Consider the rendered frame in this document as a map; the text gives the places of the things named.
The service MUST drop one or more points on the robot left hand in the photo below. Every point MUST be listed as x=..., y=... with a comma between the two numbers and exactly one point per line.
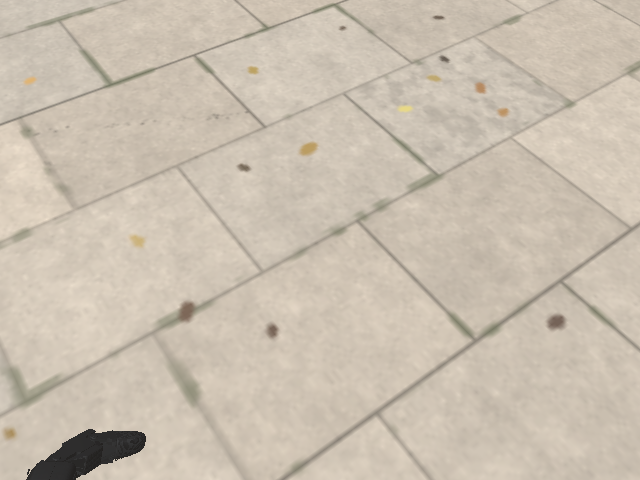
x=86, y=451

